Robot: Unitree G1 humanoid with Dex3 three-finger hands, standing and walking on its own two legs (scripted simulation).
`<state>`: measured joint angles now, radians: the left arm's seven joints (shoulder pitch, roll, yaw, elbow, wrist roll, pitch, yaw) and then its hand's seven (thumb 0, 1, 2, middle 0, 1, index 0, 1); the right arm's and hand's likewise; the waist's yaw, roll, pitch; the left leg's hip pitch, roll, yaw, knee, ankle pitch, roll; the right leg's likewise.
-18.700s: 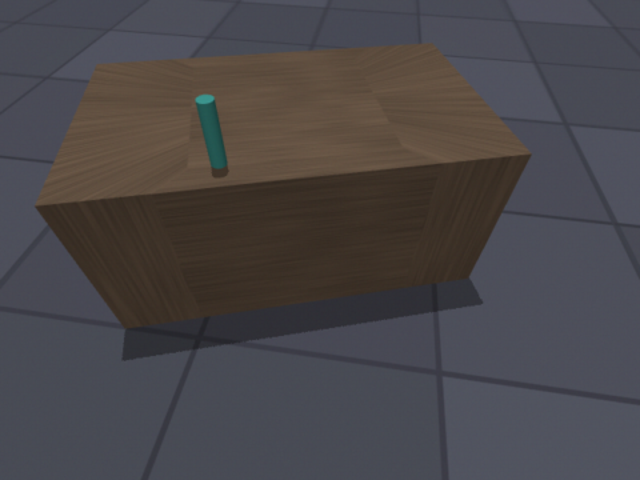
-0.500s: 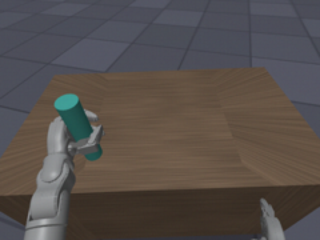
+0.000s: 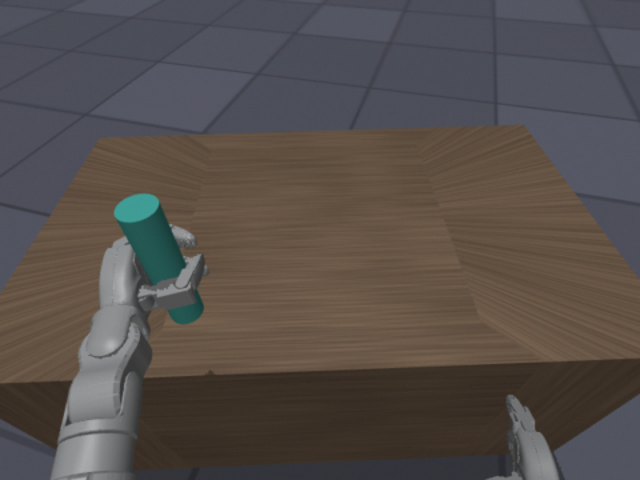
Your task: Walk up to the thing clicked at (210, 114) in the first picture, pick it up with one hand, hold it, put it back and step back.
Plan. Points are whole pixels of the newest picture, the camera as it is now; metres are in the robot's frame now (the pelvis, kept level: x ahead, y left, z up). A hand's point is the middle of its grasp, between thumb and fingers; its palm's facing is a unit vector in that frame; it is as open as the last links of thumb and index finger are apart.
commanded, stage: crouch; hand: left
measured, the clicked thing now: (165, 266) +0.34 +0.18 +0.12
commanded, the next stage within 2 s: lower in 0.80 s
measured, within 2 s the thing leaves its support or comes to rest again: rests again in 1.80 s
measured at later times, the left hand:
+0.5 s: hand (190, 276) +0.39 +0.19 +0.03, palm faces +0.15 -0.99 +0.00, open 5.5 cm
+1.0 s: hand (194, 278) +0.41 +0.19 +0.00, palm faces +0.15 -0.99 +0.00, open 5.5 cm
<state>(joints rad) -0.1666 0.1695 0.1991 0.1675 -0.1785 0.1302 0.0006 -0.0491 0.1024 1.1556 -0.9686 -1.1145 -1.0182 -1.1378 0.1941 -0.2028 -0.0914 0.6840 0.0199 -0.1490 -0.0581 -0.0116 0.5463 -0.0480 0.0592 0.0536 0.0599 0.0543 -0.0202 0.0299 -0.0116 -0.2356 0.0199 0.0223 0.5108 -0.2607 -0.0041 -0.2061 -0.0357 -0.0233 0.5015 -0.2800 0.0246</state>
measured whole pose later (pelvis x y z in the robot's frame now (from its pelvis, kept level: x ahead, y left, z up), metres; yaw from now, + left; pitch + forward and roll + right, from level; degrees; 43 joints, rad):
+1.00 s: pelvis -0.01 +0.01 -0.04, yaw -1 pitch +13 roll -1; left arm -0.49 0.30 0.28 0.85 -0.14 -0.38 -0.05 -0.05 0.10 1.16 -0.97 -1.11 -1.02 -1.13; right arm 0.33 -0.22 -0.07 0.28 -0.01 -0.05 0.00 -0.01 0.51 -0.06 0.06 0.05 0.06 0.05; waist -0.10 -0.01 -0.09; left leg -0.72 0.04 0.02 0.91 -0.41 0.00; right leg -0.68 -0.02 -0.01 0.87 -0.41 0.03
